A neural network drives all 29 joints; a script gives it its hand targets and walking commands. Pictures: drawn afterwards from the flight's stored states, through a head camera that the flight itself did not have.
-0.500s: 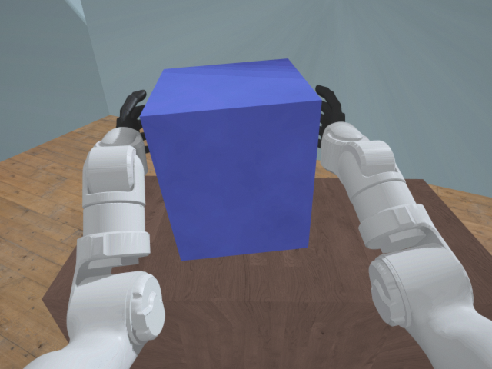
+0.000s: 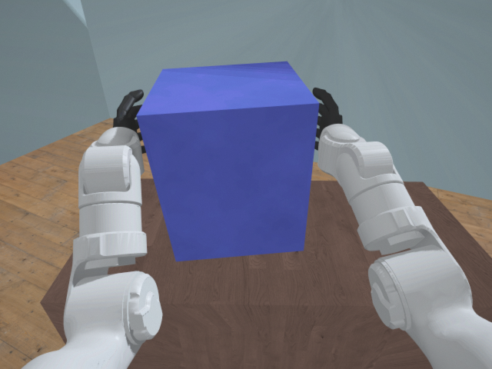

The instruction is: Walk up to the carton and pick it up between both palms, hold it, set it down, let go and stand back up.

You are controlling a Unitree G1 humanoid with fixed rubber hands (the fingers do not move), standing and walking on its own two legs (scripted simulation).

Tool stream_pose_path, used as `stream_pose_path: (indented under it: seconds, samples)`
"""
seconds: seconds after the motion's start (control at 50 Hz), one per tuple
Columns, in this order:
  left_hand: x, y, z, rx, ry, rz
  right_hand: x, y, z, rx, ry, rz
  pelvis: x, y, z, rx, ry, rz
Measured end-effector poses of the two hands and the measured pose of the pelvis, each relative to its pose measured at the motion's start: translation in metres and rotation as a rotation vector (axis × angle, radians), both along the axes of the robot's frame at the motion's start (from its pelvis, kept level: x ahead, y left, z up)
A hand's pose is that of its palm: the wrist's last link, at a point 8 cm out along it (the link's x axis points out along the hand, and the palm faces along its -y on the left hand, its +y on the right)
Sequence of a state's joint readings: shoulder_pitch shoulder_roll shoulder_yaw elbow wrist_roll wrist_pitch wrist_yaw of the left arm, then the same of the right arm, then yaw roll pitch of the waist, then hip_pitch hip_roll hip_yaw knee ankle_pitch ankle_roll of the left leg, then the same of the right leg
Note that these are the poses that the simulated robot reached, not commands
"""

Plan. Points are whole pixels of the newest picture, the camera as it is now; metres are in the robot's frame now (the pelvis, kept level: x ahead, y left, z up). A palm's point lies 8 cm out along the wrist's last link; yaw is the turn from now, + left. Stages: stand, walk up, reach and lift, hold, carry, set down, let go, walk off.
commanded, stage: hold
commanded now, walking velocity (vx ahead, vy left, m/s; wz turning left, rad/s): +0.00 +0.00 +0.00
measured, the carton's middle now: (232, 159) +0.40 +0.01 +0.24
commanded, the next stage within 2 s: none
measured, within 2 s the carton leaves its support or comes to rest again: neither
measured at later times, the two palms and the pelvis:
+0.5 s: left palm (128, 141) +0.37 +0.16 +0.29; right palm (329, 139) +0.37 -0.14 +0.28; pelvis +0.00 +0.00 +0.00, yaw +0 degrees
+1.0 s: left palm (129, 140) +0.37 +0.16 +0.29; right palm (330, 141) +0.37 -0.14 +0.28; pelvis +0.00 +0.00 +0.00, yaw +0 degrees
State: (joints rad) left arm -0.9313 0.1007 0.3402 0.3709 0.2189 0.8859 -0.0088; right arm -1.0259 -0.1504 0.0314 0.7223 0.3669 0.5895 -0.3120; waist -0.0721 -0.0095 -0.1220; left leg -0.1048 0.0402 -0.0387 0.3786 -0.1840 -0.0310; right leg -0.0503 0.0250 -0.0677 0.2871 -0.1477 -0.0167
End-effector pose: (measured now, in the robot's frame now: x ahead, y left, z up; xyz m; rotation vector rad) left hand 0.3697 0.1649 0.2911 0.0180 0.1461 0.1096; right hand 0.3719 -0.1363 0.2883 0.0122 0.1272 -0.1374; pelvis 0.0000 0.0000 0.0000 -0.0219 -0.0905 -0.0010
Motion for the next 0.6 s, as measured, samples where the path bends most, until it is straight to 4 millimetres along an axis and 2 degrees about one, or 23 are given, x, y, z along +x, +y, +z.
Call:
stream_pose_path:
  seconds: [0.18, 0.6]
  samples:
    - [-0.0006, -0.0014, -0.0055, 0.006, 0.008, -0.007, -0.0026, -0.0014, -0.0063, 0.009, 0.011, -0.008, 0.0009, 0.0029, -0.0001, -0.001, -0.003, 0.003]
    - [-0.0013, -0.0011, -0.0037, 0.007, -0.008, -0.002, -0.0025, -0.0009, -0.0074, 0.000, 0.004, -0.003, -0.0002, 0.0037, 0.0000, -0.001, -0.005, -0.002]
